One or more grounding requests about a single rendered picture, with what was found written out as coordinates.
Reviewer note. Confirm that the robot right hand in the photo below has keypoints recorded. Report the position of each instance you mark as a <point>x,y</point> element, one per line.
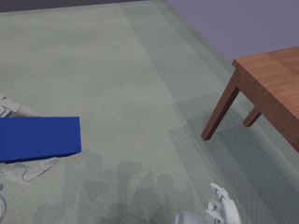
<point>224,213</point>

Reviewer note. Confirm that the robot left hand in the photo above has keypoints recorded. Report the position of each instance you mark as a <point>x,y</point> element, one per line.
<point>20,172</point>

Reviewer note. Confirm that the table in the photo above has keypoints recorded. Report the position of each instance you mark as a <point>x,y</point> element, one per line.
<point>270,81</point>

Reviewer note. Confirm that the sponge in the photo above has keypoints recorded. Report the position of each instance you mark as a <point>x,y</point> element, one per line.
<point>38,138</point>

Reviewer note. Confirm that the right robot thigh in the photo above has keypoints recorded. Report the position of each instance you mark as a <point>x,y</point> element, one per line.
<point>186,217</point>

